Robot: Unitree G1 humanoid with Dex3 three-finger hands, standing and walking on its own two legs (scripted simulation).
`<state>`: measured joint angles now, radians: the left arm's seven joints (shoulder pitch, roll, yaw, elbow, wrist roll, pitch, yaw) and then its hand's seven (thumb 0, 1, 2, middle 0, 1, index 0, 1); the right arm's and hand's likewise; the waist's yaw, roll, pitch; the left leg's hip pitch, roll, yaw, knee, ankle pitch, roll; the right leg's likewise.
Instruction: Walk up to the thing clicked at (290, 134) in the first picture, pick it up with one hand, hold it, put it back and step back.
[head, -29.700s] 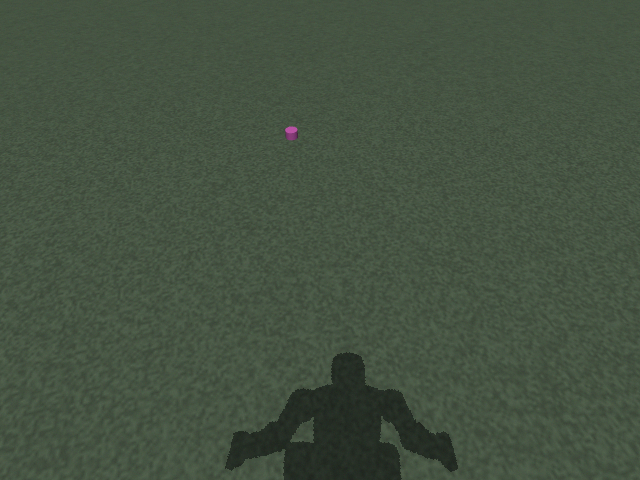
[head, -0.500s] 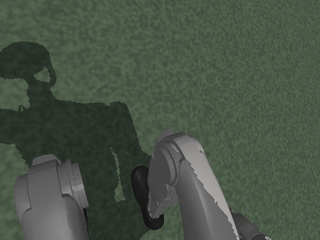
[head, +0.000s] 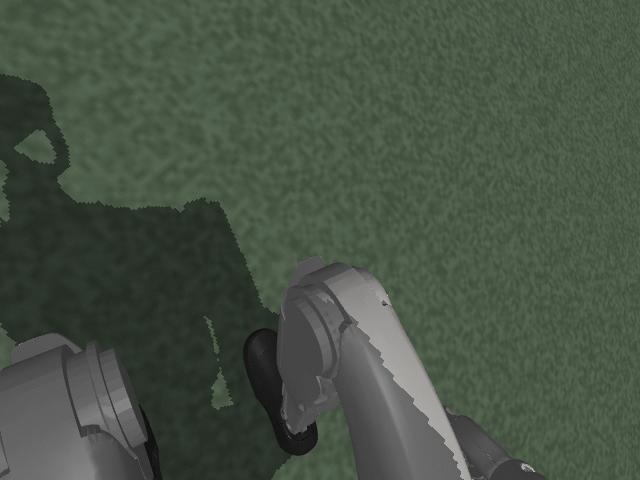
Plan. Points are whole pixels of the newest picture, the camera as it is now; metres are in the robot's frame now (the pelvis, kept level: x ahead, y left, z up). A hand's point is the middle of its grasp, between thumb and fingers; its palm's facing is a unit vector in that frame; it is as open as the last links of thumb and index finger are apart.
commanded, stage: rest palm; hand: left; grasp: from above
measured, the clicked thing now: out of the picture +0.43 +0.42 -0.28
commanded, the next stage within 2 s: none
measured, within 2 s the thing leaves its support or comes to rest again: neither
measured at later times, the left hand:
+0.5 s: hand out of the picture +0.41 +0.41 -0.24, palm faces -0.43 -0.20 -0.88, open 14.1 cm
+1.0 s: hand out of the picture +0.42 +0.41 -0.25, palm faces -0.46 -0.21 -0.87, open 14.0 cm
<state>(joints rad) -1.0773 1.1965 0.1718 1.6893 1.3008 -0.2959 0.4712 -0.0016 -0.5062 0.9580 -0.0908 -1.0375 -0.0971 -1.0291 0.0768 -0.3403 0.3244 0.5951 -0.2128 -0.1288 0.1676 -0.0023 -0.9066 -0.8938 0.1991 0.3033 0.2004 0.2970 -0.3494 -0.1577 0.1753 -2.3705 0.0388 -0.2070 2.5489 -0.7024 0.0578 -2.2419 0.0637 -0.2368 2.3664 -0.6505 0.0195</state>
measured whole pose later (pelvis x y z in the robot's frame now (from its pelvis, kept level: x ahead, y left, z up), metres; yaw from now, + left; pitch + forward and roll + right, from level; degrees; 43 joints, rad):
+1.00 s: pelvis +0.00 +0.00 +0.00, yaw -2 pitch +26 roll -17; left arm -1.04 1.27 0.16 1.66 1.28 -0.36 0.47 0.00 -0.50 0.95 -0.09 -1.04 -0.09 -1.04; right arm 0.03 -0.36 0.40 0.57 -0.23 -0.13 0.17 0.00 -0.91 -0.90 0.20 0.30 0.20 0.30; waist -0.34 -0.21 0.23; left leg -2.34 0.04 -0.25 2.56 -0.72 0.06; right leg -2.19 0.08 -0.27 2.34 -0.65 0.03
